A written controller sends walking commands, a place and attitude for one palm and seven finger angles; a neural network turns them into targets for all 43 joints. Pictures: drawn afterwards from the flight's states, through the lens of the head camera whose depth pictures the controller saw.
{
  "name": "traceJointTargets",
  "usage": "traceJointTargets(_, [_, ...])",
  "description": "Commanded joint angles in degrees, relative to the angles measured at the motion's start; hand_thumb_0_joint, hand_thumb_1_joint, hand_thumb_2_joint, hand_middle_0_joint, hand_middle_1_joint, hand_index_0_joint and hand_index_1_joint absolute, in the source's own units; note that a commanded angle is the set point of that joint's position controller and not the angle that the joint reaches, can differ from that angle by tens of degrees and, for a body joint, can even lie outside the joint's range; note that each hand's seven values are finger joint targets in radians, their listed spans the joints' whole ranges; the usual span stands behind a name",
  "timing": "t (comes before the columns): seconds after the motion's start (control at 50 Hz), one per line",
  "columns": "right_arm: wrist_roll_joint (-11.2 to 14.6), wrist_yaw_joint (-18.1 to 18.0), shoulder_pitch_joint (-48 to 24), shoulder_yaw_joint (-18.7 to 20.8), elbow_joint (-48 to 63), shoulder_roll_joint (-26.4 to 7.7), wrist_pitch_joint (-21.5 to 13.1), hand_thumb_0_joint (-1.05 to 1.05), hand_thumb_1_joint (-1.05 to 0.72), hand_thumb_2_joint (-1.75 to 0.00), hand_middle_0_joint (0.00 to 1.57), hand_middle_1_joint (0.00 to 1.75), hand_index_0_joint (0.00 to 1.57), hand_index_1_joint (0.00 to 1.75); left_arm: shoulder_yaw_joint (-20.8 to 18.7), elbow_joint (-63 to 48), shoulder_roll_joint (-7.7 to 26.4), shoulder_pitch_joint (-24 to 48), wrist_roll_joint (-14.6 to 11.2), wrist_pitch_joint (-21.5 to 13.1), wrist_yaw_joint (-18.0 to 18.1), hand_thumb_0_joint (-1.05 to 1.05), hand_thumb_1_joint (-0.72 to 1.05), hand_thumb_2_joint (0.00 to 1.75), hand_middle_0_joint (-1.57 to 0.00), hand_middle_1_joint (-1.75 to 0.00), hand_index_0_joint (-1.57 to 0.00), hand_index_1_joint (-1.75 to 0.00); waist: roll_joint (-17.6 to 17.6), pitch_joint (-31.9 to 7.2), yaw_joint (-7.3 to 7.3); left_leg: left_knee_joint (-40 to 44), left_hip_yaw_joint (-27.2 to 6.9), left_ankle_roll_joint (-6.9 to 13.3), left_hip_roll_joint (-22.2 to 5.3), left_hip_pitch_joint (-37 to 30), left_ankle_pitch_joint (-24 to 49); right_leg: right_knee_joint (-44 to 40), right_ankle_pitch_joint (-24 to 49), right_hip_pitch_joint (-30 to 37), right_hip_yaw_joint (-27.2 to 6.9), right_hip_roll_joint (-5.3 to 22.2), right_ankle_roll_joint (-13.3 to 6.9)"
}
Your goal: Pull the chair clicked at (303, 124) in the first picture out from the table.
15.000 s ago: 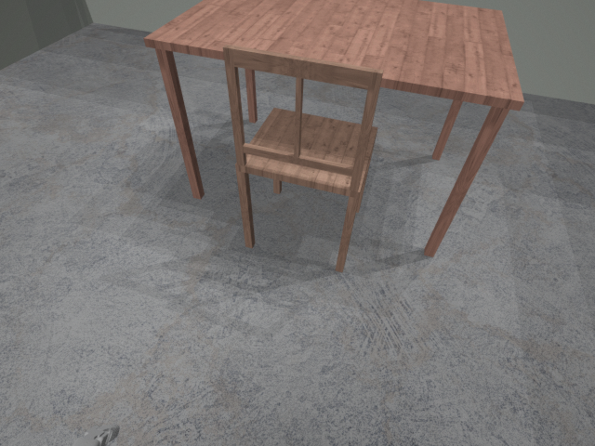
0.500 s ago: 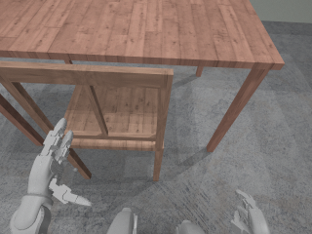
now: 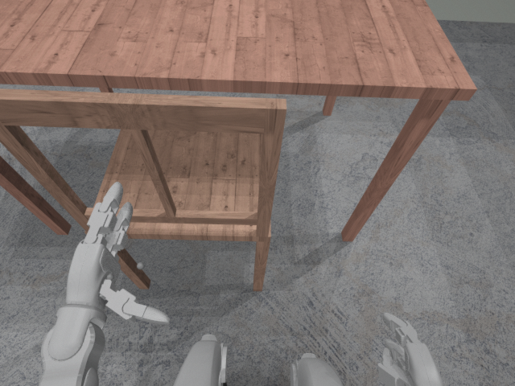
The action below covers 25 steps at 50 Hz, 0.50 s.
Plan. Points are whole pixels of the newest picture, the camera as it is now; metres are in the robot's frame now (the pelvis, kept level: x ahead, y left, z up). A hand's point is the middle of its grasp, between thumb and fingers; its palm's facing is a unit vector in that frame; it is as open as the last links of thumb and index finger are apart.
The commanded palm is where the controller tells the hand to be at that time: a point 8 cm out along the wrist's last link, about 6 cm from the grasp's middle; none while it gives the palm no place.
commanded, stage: aim the fingers beside a spindle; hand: left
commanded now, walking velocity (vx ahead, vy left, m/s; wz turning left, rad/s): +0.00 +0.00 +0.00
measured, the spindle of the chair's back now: (157, 177) +0.46 +0.20 +0.00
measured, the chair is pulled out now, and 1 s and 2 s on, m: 0.00 0.00 0.00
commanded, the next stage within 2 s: none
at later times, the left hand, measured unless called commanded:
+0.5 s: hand (153, 251) +0.31 +0.17 +0.02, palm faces +0.01 -1.00 -0.04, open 16.9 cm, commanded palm +0.29 +0.23 +0.02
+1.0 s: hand (151, 247) +0.32 +0.18 +0.01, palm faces +0.02 -1.00 -0.04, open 16.9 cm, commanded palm +0.30 +0.23 +0.01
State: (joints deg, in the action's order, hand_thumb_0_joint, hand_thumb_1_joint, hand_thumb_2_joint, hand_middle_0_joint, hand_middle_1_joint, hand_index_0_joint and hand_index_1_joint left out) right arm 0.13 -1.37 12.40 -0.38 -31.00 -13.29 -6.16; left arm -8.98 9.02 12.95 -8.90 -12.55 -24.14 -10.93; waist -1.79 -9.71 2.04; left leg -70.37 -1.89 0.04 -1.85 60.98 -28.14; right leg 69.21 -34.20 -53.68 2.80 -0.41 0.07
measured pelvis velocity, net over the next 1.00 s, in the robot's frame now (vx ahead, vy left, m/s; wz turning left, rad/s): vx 0.00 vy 0.00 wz -0.01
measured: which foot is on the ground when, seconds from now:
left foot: down 0.00-1.00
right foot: down 0.00-1.00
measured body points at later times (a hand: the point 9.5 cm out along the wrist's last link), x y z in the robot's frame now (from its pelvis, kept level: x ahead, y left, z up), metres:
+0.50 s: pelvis +0.00 +0.00 -0.01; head +0.10 +0.01 +0.43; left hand +0.30 +0.23 +0.02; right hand +0.15 -0.25 -0.11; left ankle +0.05 +0.12 -0.63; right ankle -0.01 -0.12 -0.63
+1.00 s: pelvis +0.00 +0.00 -0.02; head +0.10 +0.01 +0.42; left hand +0.31 +0.23 +0.01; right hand +0.16 -0.25 -0.12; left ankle +0.05 +0.12 -0.63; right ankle -0.01 -0.12 -0.63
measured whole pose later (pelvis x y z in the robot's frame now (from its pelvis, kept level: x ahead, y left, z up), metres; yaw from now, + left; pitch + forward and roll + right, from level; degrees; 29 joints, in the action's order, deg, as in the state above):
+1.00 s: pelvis +0.00 +0.00 -0.02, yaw +0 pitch +22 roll -3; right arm 0.3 -1.0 11.5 -0.5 -31.7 -13.7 -1.9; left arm -9.9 19.7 13.5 2.0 -11.5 -25.2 -9.2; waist -1.7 -10.6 2.3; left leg -74.3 -1.9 0.0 -2.0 67.0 -29.2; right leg 73.3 -35.5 -59.7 2.7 -0.6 0.1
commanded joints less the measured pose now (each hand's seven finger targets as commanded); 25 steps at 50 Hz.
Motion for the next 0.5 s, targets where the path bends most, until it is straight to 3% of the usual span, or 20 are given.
traceJointTargets(0.0, [0.5, -0.6, -1.0, 3.3, 8.6, -8.4, -2.1, 0.0, -0.9, -0.9, 0.2, 0.3, 0.2, 0.3, -3.4, -11.9, 7.5, 6.1, -0.8, -3.4, 0.3, 0.0, -0.5, 0.3, -0.06, -0.08, -0.06, -0.08, -1.8, -16.0, -0.14, 9.4, -0.5, 1.5, 1.1, -17.7, 12.2, -10.2, 14.4, 3.5, 0.4, -0.9, -1.3])
traceJointTargets(0.08, [0.3, -0.9, -1.0, 3.2, 7.9, -8.5, -1.8, 0.0, -0.9, -0.9, 0.2, 0.3, 0.2, 0.3, -5.1, -11.3, 9.3, 9.8, -0.8, -4.3, 1.0, 0.0, -0.5, 0.3, -0.06, -0.08, -0.06, -0.08, -1.0, -15.9, 0.38, 8.3, -0.6, 1.7, 0.9, -16.1, 10.7, -9.9, 12.6, 2.1, 0.0, -1.2, -1.2])
traceJointTargets(0.14, [0.3, -0.8, -0.9, 3.2, 7.4, -8.3, -1.6, 0.0, -0.9, -0.9, 0.2, 0.3, 0.2, 0.3, -3.6, -9.8, 7.7, 11.5, -0.5, -4.8, 0.8, 0.0, -0.5, 0.3, -0.06, -0.08, -0.06, -0.08, -2.6, -16.2, 0.71, 8.0, -0.6, 1.4, 1.0, -16.7, 11.1, -9.3, 13.0, 1.2, 0.2, -1.0, -1.3])
traceJointTargets(0.26, [0.5, -0.7, -0.7, 3.5, 7.3, -8.8, -1.1, 0.0, -0.9, -0.9, 0.2, 0.3, 0.2, 0.3, -1.4, -6.9, 6.2, 13.1, -0.4, -3.4, -0.1, 0.0, -0.5, 0.3, -0.06, -0.08, -0.06, -0.08, -1.6, -17.6, 0.96, 7.2, -0.6, 1.5, 0.9, -16.4, 11.4, -8.9, 13.7, 0.7, 0.0, -0.9, -1.2])
traceJointTargets(0.34, [0.4, -0.6, -0.4, 3.5, 7.3, -8.8, -0.3, 0.0, -0.9, -0.9, 0.2, 0.3, 0.2, 0.3, -4.2, -6.0, 8.3, 13.4, -0.5, -3.4, 0.8, 0.0, -0.5, 0.3, -0.06, -0.08, -0.06, -0.08, -0.2, -18.2, 0.28, 6.8, -0.3, 1.6, 1.0, -15.1, 12.1, -8.6, 14.8, 1.7, -0.2, -1.0, -1.2])
traceJointTargets(0.4, [0.2, -0.5, -0.6, 3.5, 7.2, -8.5, -0.1, 0.0, -0.9, -0.9, 0.2, 0.3, 0.2, 0.3, -5.8, -7.5, 9.5, 14.3, -0.1, -4.6, 2.0, 0.0, -0.5, 0.3, -0.06, -0.08, -0.06, -0.08, -1.9, -20.2, -0.43, 6.4, -0.4, 1.4, 0.9, -15.9, 14.3, -7.1, 16.5, 1.7, -0.2, -1.0, -1.4])
traceJointTargets(0.48, [0.0, 0.0, -0.4, 3.5, 7.0, -8.5, 0.1, 0.0, -0.9, -0.9, 0.2, 0.3, 0.2, 0.3, -3.5, -7.9, 7.8, 15.4, 0.3, -5.6, 2.6, 0.0, -0.5, 0.3, -0.06, -0.08, -0.06, -0.08, -3.5, -20.4, 0.33, 6.0, -0.7, 1.3, 0.7, -16.9, 15.3, -6.5, 16.5, 0.1, 0.2, -1.0, -1.5])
